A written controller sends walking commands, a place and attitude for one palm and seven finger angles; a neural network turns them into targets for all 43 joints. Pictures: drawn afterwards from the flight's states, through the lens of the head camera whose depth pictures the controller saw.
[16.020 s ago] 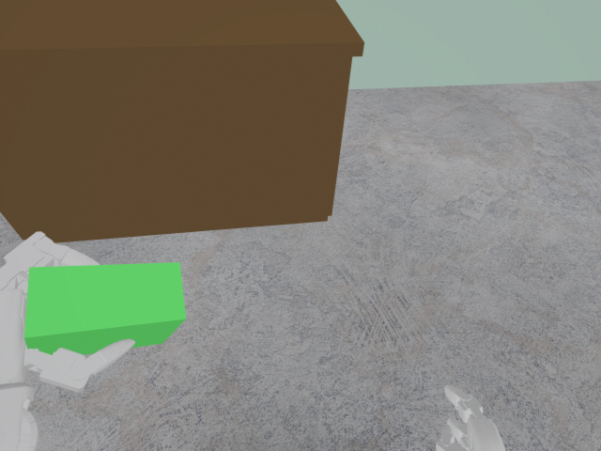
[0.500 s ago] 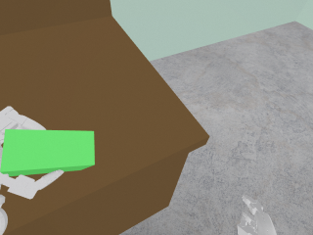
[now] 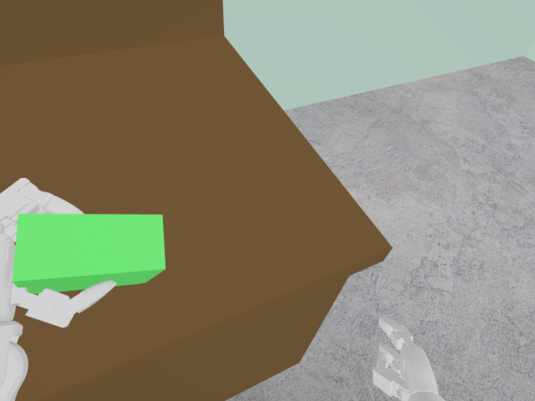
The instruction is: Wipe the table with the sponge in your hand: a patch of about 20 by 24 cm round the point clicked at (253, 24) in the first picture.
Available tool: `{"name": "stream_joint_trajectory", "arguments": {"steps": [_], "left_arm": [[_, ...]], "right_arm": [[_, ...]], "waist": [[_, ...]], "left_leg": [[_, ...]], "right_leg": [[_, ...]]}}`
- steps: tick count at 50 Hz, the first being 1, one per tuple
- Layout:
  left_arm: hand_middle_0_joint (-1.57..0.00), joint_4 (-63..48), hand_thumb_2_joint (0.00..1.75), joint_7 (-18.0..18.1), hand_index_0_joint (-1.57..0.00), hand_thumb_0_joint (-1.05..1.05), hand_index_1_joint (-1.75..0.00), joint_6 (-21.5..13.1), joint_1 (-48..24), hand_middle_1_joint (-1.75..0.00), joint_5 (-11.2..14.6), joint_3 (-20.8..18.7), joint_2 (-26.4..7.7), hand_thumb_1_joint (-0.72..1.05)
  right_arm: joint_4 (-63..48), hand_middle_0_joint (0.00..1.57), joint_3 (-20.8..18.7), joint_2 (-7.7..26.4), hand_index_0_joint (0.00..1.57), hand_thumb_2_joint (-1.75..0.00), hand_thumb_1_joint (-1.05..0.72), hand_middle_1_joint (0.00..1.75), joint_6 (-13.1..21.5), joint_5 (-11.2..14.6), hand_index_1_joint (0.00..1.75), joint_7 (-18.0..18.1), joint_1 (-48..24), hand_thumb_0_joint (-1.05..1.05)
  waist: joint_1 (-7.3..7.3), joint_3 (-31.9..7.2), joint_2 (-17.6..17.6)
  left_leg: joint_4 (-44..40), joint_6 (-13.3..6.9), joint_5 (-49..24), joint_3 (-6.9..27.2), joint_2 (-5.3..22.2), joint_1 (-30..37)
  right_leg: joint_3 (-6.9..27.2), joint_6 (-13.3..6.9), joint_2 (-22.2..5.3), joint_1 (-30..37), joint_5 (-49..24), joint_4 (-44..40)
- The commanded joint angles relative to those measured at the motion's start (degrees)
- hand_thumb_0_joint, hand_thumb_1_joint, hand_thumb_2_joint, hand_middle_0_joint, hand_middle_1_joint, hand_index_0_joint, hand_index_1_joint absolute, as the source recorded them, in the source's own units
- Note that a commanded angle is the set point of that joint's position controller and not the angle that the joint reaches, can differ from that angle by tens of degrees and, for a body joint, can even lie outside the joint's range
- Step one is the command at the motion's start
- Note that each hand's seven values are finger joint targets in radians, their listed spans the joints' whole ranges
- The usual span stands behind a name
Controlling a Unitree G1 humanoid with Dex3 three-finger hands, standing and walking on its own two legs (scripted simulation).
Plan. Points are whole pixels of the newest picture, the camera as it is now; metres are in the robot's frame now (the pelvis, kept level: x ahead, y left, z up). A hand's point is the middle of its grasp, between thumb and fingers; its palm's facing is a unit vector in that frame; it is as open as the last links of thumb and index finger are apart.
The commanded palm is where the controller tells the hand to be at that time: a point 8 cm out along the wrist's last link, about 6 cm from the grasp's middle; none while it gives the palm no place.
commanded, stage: look again from close up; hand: left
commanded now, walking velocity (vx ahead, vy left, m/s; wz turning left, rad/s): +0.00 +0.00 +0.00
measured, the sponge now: (114, 253) +0.24 +0.21 +0.14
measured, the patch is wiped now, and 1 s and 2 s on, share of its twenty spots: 0.00 0.00 0.00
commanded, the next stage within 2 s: shuffle to correct the standing spot in 0.28 s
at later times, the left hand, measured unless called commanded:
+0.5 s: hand (63, 253) +0.22 +0.25 +0.17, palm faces +0.39 -0.84 -0.37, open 10.3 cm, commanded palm +0.16 +0.28 +0.18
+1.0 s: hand (104, 260) +0.22 +0.20 +0.17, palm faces +0.42 -0.82 -0.38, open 10.3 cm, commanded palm +0.16 +0.23 +0.18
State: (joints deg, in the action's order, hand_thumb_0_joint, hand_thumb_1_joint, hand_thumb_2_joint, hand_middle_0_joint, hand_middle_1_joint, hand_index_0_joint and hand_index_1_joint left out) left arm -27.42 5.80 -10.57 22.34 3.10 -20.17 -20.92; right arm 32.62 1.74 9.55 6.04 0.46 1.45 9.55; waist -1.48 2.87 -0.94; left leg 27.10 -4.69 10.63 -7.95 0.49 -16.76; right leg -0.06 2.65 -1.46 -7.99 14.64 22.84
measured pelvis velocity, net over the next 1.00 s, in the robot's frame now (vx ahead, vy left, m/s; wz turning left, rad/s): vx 0.00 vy -0.05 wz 0.01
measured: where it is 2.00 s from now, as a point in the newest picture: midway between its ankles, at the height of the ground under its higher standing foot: outside the picture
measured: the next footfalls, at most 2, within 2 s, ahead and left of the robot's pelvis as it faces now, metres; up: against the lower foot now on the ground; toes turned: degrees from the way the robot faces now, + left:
none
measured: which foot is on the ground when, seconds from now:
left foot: down 0.00-1.00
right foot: down 0.00-1.00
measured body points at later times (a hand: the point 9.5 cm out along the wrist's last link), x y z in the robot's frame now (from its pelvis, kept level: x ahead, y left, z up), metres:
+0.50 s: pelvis +0.00 +0.00 +0.00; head +0.02 +0.01 +0.45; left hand +0.20 +0.29 +0.18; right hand +0.17 -0.23 -0.08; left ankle +0.05 +0.06 -0.74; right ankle -0.03 -0.16 -0.74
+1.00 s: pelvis +0.00 -0.05 +0.00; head +0.03 -0.05 +0.45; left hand +0.19 +0.24 +0.19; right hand +0.19 -0.29 -0.08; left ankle +0.05 +0.06 -0.74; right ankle -0.03 -0.16 -0.74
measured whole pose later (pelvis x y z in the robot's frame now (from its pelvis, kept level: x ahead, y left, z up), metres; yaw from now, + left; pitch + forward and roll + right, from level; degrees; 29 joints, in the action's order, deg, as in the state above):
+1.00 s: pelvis +0.00 -0.05 +0.00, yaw +1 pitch +0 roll -2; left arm -29.6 6.2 -7.6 23.6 3.7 -21.9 -20.6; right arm 31.9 -1.8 11.9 4.4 1.4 2.4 10.6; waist -1.9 3.5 1.0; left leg 30.2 -0.2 11.6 -4.9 4.7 -18.5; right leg -2.4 -1.6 3.0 -8.9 16.3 25.1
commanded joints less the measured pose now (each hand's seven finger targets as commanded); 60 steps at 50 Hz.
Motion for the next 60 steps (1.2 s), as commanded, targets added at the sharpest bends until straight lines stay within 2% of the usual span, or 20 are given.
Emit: {"name": "stream_joint_trajectory", "arguments": {"steps": [1, 5, 9, 10, 14, 15, 19, 21, 24, 25, 29, 31, 35, 39, 40, 48, 51, 57, 59, 60], "left_arm": [[-1.20, -9.03, 1.30, 0.99, -1.20, 0.00, -1.60, -2.26, -2.42, -1.60, -1.01, -5.88, -8.96, 0.10], [-1.20, -9.12, 1.30, 1.23, -1.20, 0.00, -1.60, -2.39, -2.18, -1.60, -1.17, -5.45, -8.60, 0.10], [-1.20, -10.19, 1.30, 1.69, -1.20, 0.00, -1.60, -2.49, -1.94, -1.60, -1.38, -7.48, -10.65, 0.10], [-1.20, -8.86, 1.30, 1.48, -1.20, 0.00, -1.60, -2.53, -0.65, -1.60, -1.14, -6.11, -8.99, 0.10], [-1.20, -9.30, 1.30, 1.74, -1.20, 0.00, -1.60, -2.42, -0.39, -1.60, -1.20, -7.49, -10.39, 0.10], [-1.20, -8.94, 1.30, 1.43, -1.20, 0.00, -1.60, -2.58, -0.17, -1.60, -1.10, -5.56, -8.45, 0.10], [-1.20, -8.96, 1.30, 1.78, -1.20, 0.00, -1.60, -2.35, -0.45, -1.60, -1.30, -6.92, -10.09, 0.10], [-1.20, -8.77, 1.30, 1.45, -1.20, 0.00, -1.60, -2.25, -0.63, -1.60, -0.90, -5.90, -9.12, 0.10], [-1.20, -10.37, 1.30, 1.71, -1.20, 0.00, -1.60, -2.12, -2.11, -1.60, -1.18, -6.56, -10.21, 0.10], [-1.20, -9.48, 1.30, 1.52, -1.20, 0.00, -1.60, -2.06, -1.40, -1.60, -0.92, -5.53, -8.84, 0.10], [-1.20, -12.21, 1.30, 1.64, -1.20, 0.00, -1.60, -1.81, -1.65, -1.60, -1.06, -6.30, -9.98, 0.10], [-1.20, -11.83, 1.30, 1.37, -1.20, 0.00, -1.60, -1.63, -1.47, -1.60, -0.82, -4.76, -8.66, 0.10], [-1.20, -10.47, 1.30, 1.32, -1.20, 0.00, -1.60, -1.11, -0.56, -1.60, -0.59, -4.37, -7.83, 0.10], [-1.20, -11.81, 1.30, 1.25, -1.20, 0.00, -1.60, -0.69, -1.13, -1.60, -0.41, -5.31, -9.19, 0.10], [-1.20, -10.68, 1.30, 0.90, -1.20, 0.00, -1.60, -0.58, -0.73, -1.60, -0.06, -3.81, -7.34, 0.10], [-1.20, -12.89, 1.30, 0.18, -1.20, 0.00, -1.60, -0.17, -0.87, -1.60, 0.92, -5.32, -9.34, 0.10], [-1.20, -13.61, 1.30, 0.30, -1.20, 0.00, -1.60, -0.14, 0.45, -1.60, 1.18, -5.94, -9.90, 0.10], [-1.20, -14.10, 1.30, 0.22, -1.20, 0.00, -1.60, -0.12, 2.31, -1.60, 1.88, -6.94, -10.56, 0.10], [-1.20, -15.68, 1.30, 0.57, -1.20, 0.00, -1.60, -0.10, 3.42, -1.60, 1.86, -7.85, -11.62, 0.10], [-1.20, -15.99, 1.30, 0.37, -1.20, 0.00, -1.60, -0.29, 3.67, -1.60, 2.08, -6.59, -10.09, 0.10]], "right_arm": [[-8.41, 0.20, -3.75, 8.71, 0.20, -0.90, -0.90, 0.30, 2.22, 0.55, 0.30, 0.91, -3.75, 0.00], [-8.20, 0.20, -3.72, 8.78, 0.20, -0.90, -0.90, 0.30, 2.00, 0.61, 0.30, 1.17, -4.06, 0.00], [-8.37, 0.20, -4.07, 9.13, 0.20, -0.90, -0.90, 0.30, 2.18, 0.87, 0.30, 1.42, -4.42, 0.00], [-8.19, 0.20, -4.04, 8.96, 0.20, -0.90, -0.90, 0.30, 1.97, 0.77, 0.30, 1.43, -3.83, 0.00], [-8.16, 0.20, -4.34, 9.28, 0.20, -0.90, -0.90, 0.30, 2.12, 1.01, 0.30, 1.61, -4.18, 0.00], [-7.92, 0.20, -4.31, 9.17, 0.20, -0.90, -0.90, 0.30, 2.00, 0.94, 0.30, 1.57, -3.59, 0.00], [-8.02, 0.20, -4.31, 9.27, 0.20, -0.90, -0.90, 0.30, 2.22, 1.08, 0.30, 1.73, -4.25, 0.00], [-8.06, 0.20, -4.35, 9.01, 0.20, -0.90, -0.90, 0.30, 2.15, 1.10, 0.30, 1.64, -3.28, 0.00], [-8.23, 0.20, -4.26, 8.92, 0.20, -0.90, -0.90, 0.30, 2.45, 1.06, 0.30, 1.72, -4.18, 0.00], [-8.17, 0.20, -4.35, 8.95, 0.20, -0.90, -0.90, 0.30, 2.29, 0.95, 0.30, 1.69, -3.35, 0.00], [-8.72, 0.20, -4.55, 8.76, 0.20, -0.90, -0.90, 0.30, 2.71, 1.07, 0.30, 1.29, -3.39, 0.00], [-8.94, 0.20, -4.82, 8.80, 0.20, -0.90, -0.90, 0.30, 2.65, 1.00, 0.30, 1.07, -2.79, 0.00], [-8.91, 0.20, -4.76, 8.74, 0.20, -0.90, -0.90, 0.30, 2.37, 1.06, 0.30, 0.88, -2.61, 0.00], [-9.16, 0.20, -5.16, 8.68, 0.20, -0.90, -0.90, 0.30, 2.09, 1.27, 0.30, 0.86, -3.20, 0.00], [-8.85, 0.20, -5.26, 8.70, 0.20, -0.90, -0.90, 0.30, 1.82, 1.19, 0.30, 0.91, -2.28, 0.00], [-9.69, 0.20, -6.05, 8.89, 0.20, -0.90, -0.90, 0.30, 1.10, 1.19, 0.30, 1.47, -2.68, 0.00], [-10.03, 0.20, -5.97, 8.92, 0.20, -0.90, -0.90, 0.30, 0.72, 1.15, 0.30, 1.53, -3.17, 0.00], [-10.19, 0.20, -6.13, 8.79, 0.20, -0.90, -0.90, 0.30, 0.29, 1.23, 0.30, 1.69, -2.94, 0.00], [-10.21, 0.20, -5.91, 8.60, 0.20, -0.90, -0.90, 0.30, 0.36, 1.27, 0.30, 1.91, -3.25, 0.00], [-10.19, 0.20, -5.73, 8.63, 0.20, -0.90, -0.90, 0.30, 0.29, 1.07, 0.30, 1.99, -2.51, 0.00]], "waist": [[0.43, -8.85, 4.91], [0.22, -8.41, 5.96], [0.17, -9.04, 5.74], [0.09, -8.67, 5.32], [0.19, -8.75, 3.95], [0.25, -8.40, 4.31], [0.28, -7.29, 5.23], [0.48, -7.12, 3.73], [0.39, -7.35, 6.22], [0.39, -7.10, 6.50], [0.42, -8.62, 6.42], [0.55, -7.56, 7.73], [0.51, -7.15, 5.35], [0.70, -7.86, 3.57], [0.82, -8.04, 2.60], [0.68, -8.67, 2.09], [0.55, -8.22, 3.66], [0.88, -7.44, 0.41], [0.89, -7.98, 1.27], [0.93, -7.88, 2.32]], "left_leg": [[-6.41, 2.58, -2.38, 8.50, 5.44, 10.06], [-7.41, 2.47, 0.58, 9.14, 5.81, 9.32], [-7.50, 2.66, -0.22, 9.48, 5.60, 9.78], [-7.23, 2.21, -0.07, 9.26, 6.07, 9.25], [-6.93, 2.54, -1.15, 9.27, 5.64, 9.74], [-6.93, 2.24, -0.35, 9.13, 6.12, 9.35], [-7.50, 2.36, 1.57, 9.24, 5.90, 8.72], [-8.20, 2.40, 1.84, 10.13, 6.77, 8.57], [-10.83, 3.05, 3.21, 12.09, 7.87, 9.85], [-11.32, 2.60, 4.81, 12.50, 8.72, 9.21], [-10.21, 3.09, 0.56, 12.24, 8.80, 11.64], [-10.41, 2.58, 2.08, 12.61, 9.94, 10.53], [-9.13, 1.88, 5.50, 11.98, 10.12, 9.14], [-4.28, 2.22, 0.15, 9.01, 8.31, 10.27], [-3.16, 2.07, -1.21, 8.87, 8.29, 10.27], [2.36, 2.07, -10.03, 7.64, 7.75, 10.28], [2.12, 1.87, -9.62, 7.98, 8.39, 9.25], [5.23, 2.31, -4.81, 6.91, 6.74, 7.34], [5.42, 2.35, -6.87, 6.90, 6.52, 8.21], [4.37, 2.18, -9.55, 7.35, 7.01, 8.35]], "right_leg": [[0.70, -3.68, -0.46, -3.61, -7.76, -2.84], [0.27, -3.64, -0.47, -3.45, -5.92, -2.70], [0.65, -3.78, -0.58, -3.02, -6.44, -2.40], [0.05, -3.57, -0.75, -2.74, -6.42, -2.53], [0.73, -3.73, -0.96, -2.92, -6.99, -2.86], [0.16, -3.59, -0.98, -2.91, -6.42, -2.83], [0.89, -3.73, -1.21, -3.34, -5.58, -3.31], [0.29, -3.53, -0.77, -3.19, -5.21, -3.19], [-0.48, -3.14, 0.02, -3.97, -2.71, -1.74], [-0.94, -2.94, 0.19, -3.88, -2.13, -1.46], [-1.06, -3.09, 0.31, -3.84, -3.13, -1.96], [-1.18, -2.95, 0.19, -4.07, -2.36, -1.91], [-1.02, -2.89, 0.21, -4.16, -2.22, -3.44], [0.94, -3.61, -0.80, -5.35, -6.45, -4.84], [0.76, -3.67, -0.82, -5.34, -7.62, -4.54], [2.39, -3.95, -2.22, -6.76, -14.73, -2.02], [2.11, -3.43, -1.99, -6.88, -13.29, -1.77], [3.86, -4.35, -3.46, -8.23, -13.80, -2.39], [4.36, -4.70, -4.08, -9.01, -16.06, -1.68], [3.19, -4.57, -3.37, -8.89, -16.48, -0.90]]}}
